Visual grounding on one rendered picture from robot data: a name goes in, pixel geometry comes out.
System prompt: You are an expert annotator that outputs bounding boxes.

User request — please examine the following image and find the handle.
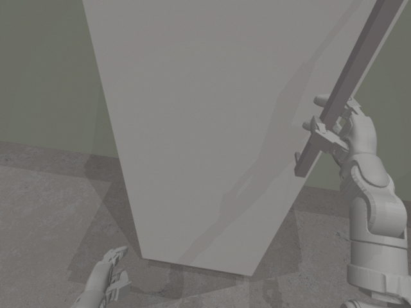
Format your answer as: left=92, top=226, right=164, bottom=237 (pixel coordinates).
left=294, top=0, right=404, bottom=178

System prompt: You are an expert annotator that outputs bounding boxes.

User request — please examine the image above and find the robot right hand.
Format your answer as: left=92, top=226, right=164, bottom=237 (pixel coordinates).
left=302, top=94, right=377, bottom=168

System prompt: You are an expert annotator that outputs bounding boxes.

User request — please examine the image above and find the robot right forearm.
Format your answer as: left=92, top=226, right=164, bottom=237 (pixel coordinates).
left=339, top=153, right=411, bottom=308

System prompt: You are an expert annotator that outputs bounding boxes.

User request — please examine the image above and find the robot left forearm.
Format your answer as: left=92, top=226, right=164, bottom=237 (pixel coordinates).
left=70, top=289, right=107, bottom=308

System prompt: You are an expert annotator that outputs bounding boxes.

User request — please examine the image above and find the robot left hand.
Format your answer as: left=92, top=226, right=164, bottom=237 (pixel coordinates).
left=84, top=246, right=132, bottom=305

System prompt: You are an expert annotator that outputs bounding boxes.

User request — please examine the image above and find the fridge door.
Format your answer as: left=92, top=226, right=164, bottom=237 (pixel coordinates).
left=82, top=0, right=408, bottom=276

